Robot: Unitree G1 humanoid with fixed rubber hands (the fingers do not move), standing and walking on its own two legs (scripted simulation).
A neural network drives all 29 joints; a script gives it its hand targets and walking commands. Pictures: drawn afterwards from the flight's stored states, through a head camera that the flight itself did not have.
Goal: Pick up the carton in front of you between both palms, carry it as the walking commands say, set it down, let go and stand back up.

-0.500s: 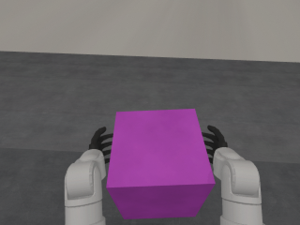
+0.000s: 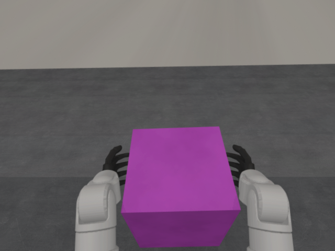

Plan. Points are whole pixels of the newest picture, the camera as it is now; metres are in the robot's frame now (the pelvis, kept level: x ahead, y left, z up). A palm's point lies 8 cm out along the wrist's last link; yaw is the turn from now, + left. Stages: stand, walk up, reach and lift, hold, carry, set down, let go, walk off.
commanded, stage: carry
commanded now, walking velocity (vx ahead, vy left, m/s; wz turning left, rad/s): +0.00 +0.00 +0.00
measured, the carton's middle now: (177, 189) +0.28 +0.00 +0.00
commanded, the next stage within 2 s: none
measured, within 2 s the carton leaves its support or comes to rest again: neither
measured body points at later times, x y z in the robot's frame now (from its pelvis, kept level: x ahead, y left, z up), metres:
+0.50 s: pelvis -0.05 +0.00 +0.00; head -0.07 +0.00 +0.45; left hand +0.25 +0.15 +0.03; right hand +0.25 -0.16 +0.03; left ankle +0.03 +0.12 -0.73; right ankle -0.13 -0.09 -0.73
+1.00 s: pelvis -0.07 -0.01 +0.00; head -0.08 -0.01 +0.45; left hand +0.24 +0.14 +0.03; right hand +0.24 -0.16 +0.03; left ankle +0.03 +0.12 -0.73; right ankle -0.13 -0.09 -0.73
